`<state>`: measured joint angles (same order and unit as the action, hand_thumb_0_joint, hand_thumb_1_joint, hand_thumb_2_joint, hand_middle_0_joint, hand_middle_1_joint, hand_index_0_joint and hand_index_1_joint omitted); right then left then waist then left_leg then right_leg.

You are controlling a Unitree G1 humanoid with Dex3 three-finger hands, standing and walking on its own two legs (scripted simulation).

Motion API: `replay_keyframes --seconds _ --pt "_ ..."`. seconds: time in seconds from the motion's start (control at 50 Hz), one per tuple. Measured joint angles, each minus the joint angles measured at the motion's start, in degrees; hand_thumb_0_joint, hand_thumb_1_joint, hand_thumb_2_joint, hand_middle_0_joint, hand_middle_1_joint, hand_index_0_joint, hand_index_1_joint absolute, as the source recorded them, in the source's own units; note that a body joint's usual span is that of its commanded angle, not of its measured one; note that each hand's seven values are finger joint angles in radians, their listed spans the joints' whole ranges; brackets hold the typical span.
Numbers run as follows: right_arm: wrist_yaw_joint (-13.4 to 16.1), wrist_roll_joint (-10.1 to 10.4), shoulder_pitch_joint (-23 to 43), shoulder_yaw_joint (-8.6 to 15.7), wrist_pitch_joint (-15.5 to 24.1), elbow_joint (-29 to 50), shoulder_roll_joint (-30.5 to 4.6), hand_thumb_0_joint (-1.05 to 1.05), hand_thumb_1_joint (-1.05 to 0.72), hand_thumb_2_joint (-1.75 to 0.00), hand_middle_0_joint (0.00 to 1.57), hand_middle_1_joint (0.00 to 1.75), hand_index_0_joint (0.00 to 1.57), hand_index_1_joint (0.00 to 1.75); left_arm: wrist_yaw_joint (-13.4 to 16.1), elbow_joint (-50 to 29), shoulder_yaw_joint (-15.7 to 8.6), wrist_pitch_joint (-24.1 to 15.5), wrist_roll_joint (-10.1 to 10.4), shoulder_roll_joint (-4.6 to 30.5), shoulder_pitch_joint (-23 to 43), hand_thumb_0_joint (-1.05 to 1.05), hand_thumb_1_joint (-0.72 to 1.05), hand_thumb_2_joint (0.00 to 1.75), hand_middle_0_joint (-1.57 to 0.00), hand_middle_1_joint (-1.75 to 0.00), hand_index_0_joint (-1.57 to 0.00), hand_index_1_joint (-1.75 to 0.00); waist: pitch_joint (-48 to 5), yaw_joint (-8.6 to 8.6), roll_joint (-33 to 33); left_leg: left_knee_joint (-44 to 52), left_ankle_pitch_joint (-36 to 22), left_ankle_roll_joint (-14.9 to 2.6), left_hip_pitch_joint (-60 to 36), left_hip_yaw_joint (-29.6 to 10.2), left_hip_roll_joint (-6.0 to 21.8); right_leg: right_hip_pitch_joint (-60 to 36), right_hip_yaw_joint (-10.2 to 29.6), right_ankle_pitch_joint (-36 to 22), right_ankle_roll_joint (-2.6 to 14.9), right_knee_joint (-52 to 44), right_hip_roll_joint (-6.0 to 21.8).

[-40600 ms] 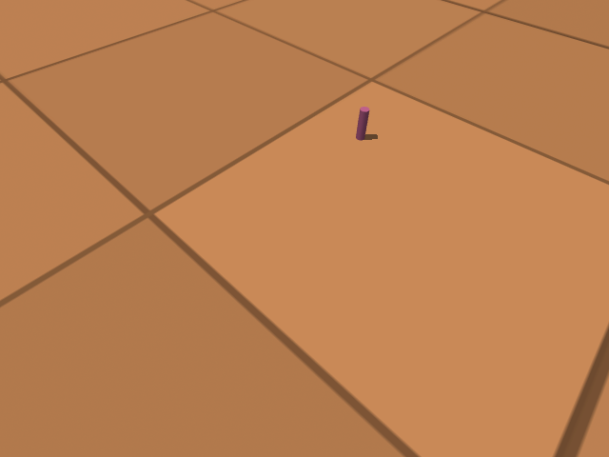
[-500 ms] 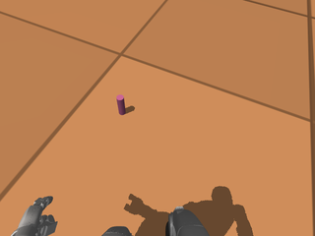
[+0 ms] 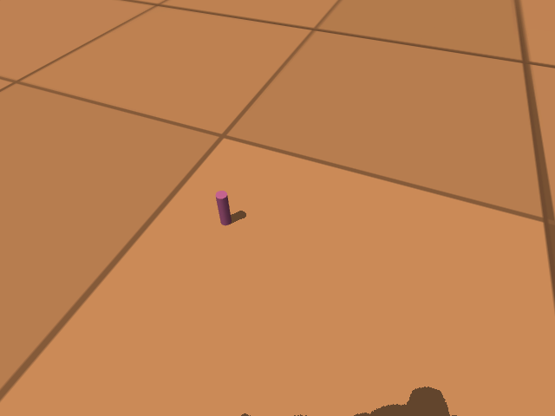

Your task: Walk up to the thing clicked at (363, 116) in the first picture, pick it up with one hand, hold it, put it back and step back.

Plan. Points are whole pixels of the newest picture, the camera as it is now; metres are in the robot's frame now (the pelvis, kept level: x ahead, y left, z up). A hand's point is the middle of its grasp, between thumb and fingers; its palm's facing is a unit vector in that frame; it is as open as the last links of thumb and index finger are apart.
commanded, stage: step back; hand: left
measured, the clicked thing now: (223, 208) +1.05 +0.29 -0.66
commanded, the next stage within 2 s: stand in 0.84 s
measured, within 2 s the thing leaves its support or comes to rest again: neither
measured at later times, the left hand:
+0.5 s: hand out of the picture +0.07 +0.28 -0.14, palm faces +0.04 -0.93 -0.38, open 7.4 cm
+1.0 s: hand out of the picture +0.12 +0.27 -0.13, palm faces -0.01 -0.94 -0.35, open 7.4 cm
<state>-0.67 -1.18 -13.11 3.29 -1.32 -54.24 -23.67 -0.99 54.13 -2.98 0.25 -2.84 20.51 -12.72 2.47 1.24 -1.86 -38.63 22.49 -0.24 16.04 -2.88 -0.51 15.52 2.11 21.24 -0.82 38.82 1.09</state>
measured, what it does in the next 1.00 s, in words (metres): steps on the spot: left foot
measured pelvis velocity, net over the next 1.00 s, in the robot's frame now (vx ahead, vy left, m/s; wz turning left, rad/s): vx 0.06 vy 0.01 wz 0.01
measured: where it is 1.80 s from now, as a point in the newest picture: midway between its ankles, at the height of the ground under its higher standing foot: outside the picture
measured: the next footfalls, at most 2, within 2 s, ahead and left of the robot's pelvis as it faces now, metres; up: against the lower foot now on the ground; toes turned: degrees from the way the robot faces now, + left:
left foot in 0.52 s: +0.12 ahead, +0.15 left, +0.00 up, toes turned +3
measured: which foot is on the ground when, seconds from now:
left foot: down 0.00-0.26, up 0.28-0.50, down 0.52-1.00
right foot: down 0.00-1.00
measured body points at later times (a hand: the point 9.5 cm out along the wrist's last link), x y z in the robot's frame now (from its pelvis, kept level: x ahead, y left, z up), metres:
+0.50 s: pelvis +0.02 +0.01 +0.01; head +0.04 +0.01 +0.46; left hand +0.07 +0.33 -0.11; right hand +0.10 -0.32 -0.11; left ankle +0.07 +0.14 -0.71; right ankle +0.00 -0.13 -0.72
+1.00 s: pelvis +0.06 +0.01 +0.02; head +0.07 +0.01 +0.47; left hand +0.12 +0.32 -0.11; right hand +0.16 -0.28 -0.11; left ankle +0.08 +0.14 -0.72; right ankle +0.05 -0.13 -0.72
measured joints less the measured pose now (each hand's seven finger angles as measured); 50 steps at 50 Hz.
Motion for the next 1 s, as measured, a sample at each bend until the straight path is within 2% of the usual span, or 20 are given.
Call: replay_keyframes --seconds 0.02,0.06,0.14,0.2,0.24,0.26,0.32,0.38,0.44,0.5,0.52,0.54,0.56,0.62,0.66,0.72,0.76,0.8,0.86,1.0 --pt "0.0 -0.2 0.0 0.0 0.3 -0.9 0.8 0.01 -0.91 -0.9 0.2 0.3 0.2 0.3 0.0 0.1 -0.1 0.0 0.1 0.5 0.6 0.01 0.9 0.9 -0.21 -0.3 -0.2 -0.3 0.9 0.19 1.4 2.0 -2.9 0.18 -1.1 0.7 -1.0 0.0 0.6 0.0 -0.29 0.5 1.1" --pt "-0.2 -0.6 -0.5 -0.3 1.1 -1.8 2.4 0.01 -0.91 -0.9 0.2 0.3 0.2 0.3 0.1 0.4 -0.1 0.2 0.6 1.4 0.8 0.01 0.9 0.9 -0.21 -0.3 -0.2 -0.3 1.4 0.57 3.6 4.9 -5.2 0.13 -2.7 2.2 -2.3 0.4 2.5 1.0 0.59 1.3 2.0" --pt "-0.9 -1.1 -1.7 -0.8 1.9 -2.1 4.1 0.01 -0.9 -0.9 0.2 0.3 0.2 0.3 -0.1 2.0 -0.3 0.0 1.3 2.6 1.0 0.01 0.9 0.9 -0.21 -0.3 -0.2 -0.3 0.7 -0.81 3.1 6.7 -5.9 -0.89 -2.7 1.5 -0.5 1.8 -0.2 6.7 2.04 4.4 0.1" --pt "-1.2 -1.1 -1.9 -1.0 2.0 -2.1 4.6 0.01 -0.9 -0.9 0.2 0.3 0.21 0.3 -0.3 2.3 -0.8 -0.9 1.5 3.6 1.0 0.01 0.91 0.9 -0.21 -0.3 -0.2 -0.3 0.8 -0.97 3.2 7.0 -6.3 0.34 -2.5 1.6 0.7 -0.3 -2.2 3.0 2.6 -2.4 -0.2" --pt "-1.1 -0.7 -1.6 -0.9 1.5 -2.3 4.0 0.01 -0.9 -0.9 0.2 0.3 0.21 0.3 0.1 2.8 -1.0 -1.5 1.4 3.2 1.6 0.01 0.91 0.9 -0.21 -0.3 -0.2 -0.3 1.6 -1.09 1.8 4.7 -5.2 1.14 -1.8 0.7 1.9 -1.9 -3.3 -4.2 2.31 -6.0 -1.3" --pt "-0.9 -0.5 -1.7 -0.8 1.1 -2.3 3.5 0.01 -0.9 -0.9 0.2 0.3 0.21 0.3 0.2 2.8 -1.1 -1.8 1.1 2.7 1.7 0.01 0.91 0.9 -0.21 -0.3 -0.2 -0.3 1.6 -1.21 0.7 2.7 -3.3 0.7 -1.1 -0.7 2.1 -2.3 -4.1 -4.9 2.14 -6.3 -2.0" --pt "-0.2 -0.7 -1.7 -0.3 0.3 -2.8 2.5 0.01 -0.9 -0.9 0.2 0.3 0.21 0.3 0.2 2.4 -0.8 -2.2 0.5 1.4 1.1 0.01 0.91 0.9 -0.21 -0.3 -0.2 -0.3 0.7 -0.3 0.2 -6.7 3.8 -0.12 2.8 -1.3 0.0 -2.6 -4.4 -3.6 2.6 -6.0 -1.5" --pt "-0.2 -0.5 -1.6 0.2 0.9 -2.7 1.1 0.01 -0.9 -0.9 0.2 0.3 0.2 0.3 0.2 2.2 -0.5 -2.4 0.6 0.3 0.6 0.01 0.9 0.9 -0.21 -0.3 -0.2 -0.3 0.8 0.07 -0.2 -9.9 3.6 -0.31 5.1 -0.3 -0.2 -4.2 -4.7 -3.7 2.12 -7.8 -0.3" --pt "-0.4 -0.5 -1.0 0.5 1.4 -2.6 0.2 0.01 -0.91 -0.9 0.2 0.3 0.2 0.3 0.2 2.2 0.0 -2.8 0.7 0.0 0.5 0.01 0.9 0.9 -0.21 -0.3 -0.2 -0.3 1.3 0.44 -0.2 -6.2 1.7 -0.2 5.4 0.5 1.2 -5.1 -5.0 -3.4 0.86 -8.2 0.6" --pt "-0.5 -0.4 0.0 0.5 1.9 -2.4 0.2 0.01 -0.91 -0.9 0.2 0.3 0.2 0.3 0.2 2.2 0.3 -2.4 1.2 0.7 1.1 0.01 0.9 0.9 -0.21 -0.3 -0.2 -0.3 2.2 0.39 0.7 2.2 -3.5 -0.25 3.2 2.4 2.2 -5.2 -5.5 -1.4 -0.24 -6.1 1.7" --pt "-0.4 -0.4 0.4 0.6 2.3 -2.5 0.5 0.01 -0.91 -0.9 0.2 0.3 0.2 0.3 0.3 2.1 0.4 -2.0 1.4 1.0 1.5 0.01 0.9 0.9 -0.21 -0.3 -0.2 -0.3 2.6 0.32 1.3 5.0 -8.8 -0.06 2.2 2.8 1.9 -4.8 -5.6 -0.2 -0.67 -4.4 2.4" --pt "-0.1 -0.4 1.2 0.6 2.5 -2.7 1.1 0.01 -0.91 -0.9 0.2 0.3 0.2 0.3 0.4 2.1 0.4 -1.6 1.6 1.5 1.9 0.01 0.9 0.9 -0.21 -0.3 -0.2 -0.3 3.4 0.51 2.8 5.4 -10.6 0.11 1.5 3.6 0.9 -4.4 -4.9 0.9 -0.72 -2.2 3.6" --pt "0.1 -0.6 1.9 0.6 2.7 -2.7 1.8 0.01 -0.91 -0.9 0.2 0.3 0.2 0.3 0.6 2.2 0.4 -1.2 1.9 1.8 2.3 0.01 0.9 0.9 -0.21 -0.3 -0.2 -0.3 3.9 0.81 3.9 5.1 -10.1 0.04 1.2 4.4 0.3 -3.3 -4.0 1.1 -0.13 0.4 4.3" --pt "0.3 -0.6 3.4 -0.3 3.1 -2.3 3.1 0.01 -0.91 -0.9 0.2 0.3 0.2 0.3 0.9 2.7 0.8 0.3 2.7 1.8 3.4 0.01 0.9 0.9 -0.21 -0.3 -0.2 -0.3 3.8 0.22 3.7 4.3 -8.4 -0.56 1.4 4.1 1.0 -0.2 -1.8 7.9 1.45 6.8 1.9" --pt "0.4 -0.7 4.3 -0.8 3.0 -2.1 4.0 0.01 -0.91 -0.9 0.2 0.3 0.2 0.3 0.9 2.9 1.0 0.7 2.7 2.1 4.1 0.01 0.91 0.9 -0.21 -0.3 -0.2 -0.3 3.5 0.22 3.8 5.1 -8.5 -0.62 1.1 4.1 1.5 1.3 -1.4 9.5 2.24 8.6 1.2" --pt "0.5 -0.8 5.9 -1.4 2.8 -2.0 4.6 0.01 -0.9 -0.9 0.2 0.3 0.21 0.3 0.8 2.8 1.0 0.4 2.7 2.2 4.4 0.01 0.91 0.9 -0.21 -0.3 -0.2 -0.3 3.2 0.26 3.6 5.2 -8.3 -0.31 1.2 4.5 2.2 1.6 -1.8 6.5 2.3 5.1 1.4" --pt "0.5 -0.6 7.1 -1.6 2.5 -1.9 4.6 0.01 -0.9 -0.9 0.2 0.3 0.21 0.3 0.8 3.1 0.8 -0.1 2.5 2.1 4.5 0.01 0.91 0.9 -0.21 -0.3 -0.2 -0.3 3.3 0.18 3.3 4.1 -7.6 -0.02 1.6 4.7 2.5 0.0 -2.3 2.0 2.11 -1.1 1.4" --pt "0.6 -0.2 8.2 -1.6 2.0 -2.1 4.2 0.01 -0.9 -0.9 0.2 0.3 0.21 0.3 1.1 3.9 0.5 -0.6 1.9 1.8 4.8 0.01 0.91 0.9 -0.21 -0.3 -0.2 -0.3 3.6 0.12 2.3 2.1 -6.4 0.42 2.2 4.4 3.2 -1.6 -2.7 -4.1 0.58 -5.4 0.8" --pt "0.7 0.6 9.1 -1.6 1.2 -3.0 3.9 0.01 -0.9 -0.9 0.2 0.3 0.21 0.3 1.1 5.1 0.8 -1.1 1.5 1.1 4.3 0.01 0.91 0.9 -0.21 -0.3 -0.2 -0.3 2.9 -0.22 0.8 2.1 -6.1 0.81 1.9 3.7 3.9 -2.3 -3.3 -4.0 -0.78 -5.9 0.2" --pt "-0.4 0.7 8.5 -2.3 1.8 -6.8 3.7 0.01 -0.9 -0.9 0.2 0.3 0.2 0.3 0.3 8.4 2.7 -1.3 2.3 -0.2 4.7 0.01 0.91 0.9 -0.21 -0.3 -0.2 -0.3 1.3 -0.59 0.9 10.3 -9.1 1.02 -3.7 4.9 2.7 -6.3 -2.5 -5.5 -1.19 -11.3 1.3"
